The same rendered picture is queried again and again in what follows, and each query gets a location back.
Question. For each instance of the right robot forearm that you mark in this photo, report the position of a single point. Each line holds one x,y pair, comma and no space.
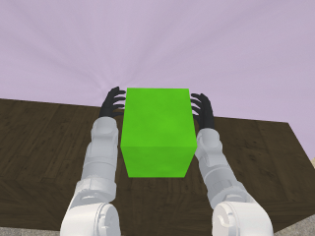
219,178

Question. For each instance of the left robot upper arm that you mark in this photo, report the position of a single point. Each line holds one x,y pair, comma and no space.
99,219

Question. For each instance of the right robot upper arm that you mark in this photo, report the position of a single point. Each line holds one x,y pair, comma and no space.
240,219

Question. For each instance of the carton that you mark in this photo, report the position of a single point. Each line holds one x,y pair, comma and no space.
158,137

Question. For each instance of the left robot hand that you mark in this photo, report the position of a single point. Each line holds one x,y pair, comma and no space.
107,107

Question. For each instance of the left robot forearm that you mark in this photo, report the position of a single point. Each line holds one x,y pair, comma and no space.
97,184

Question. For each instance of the pedestal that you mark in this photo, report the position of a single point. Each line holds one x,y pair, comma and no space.
43,147

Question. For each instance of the right robot hand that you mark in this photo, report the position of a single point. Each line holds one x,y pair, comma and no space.
206,116

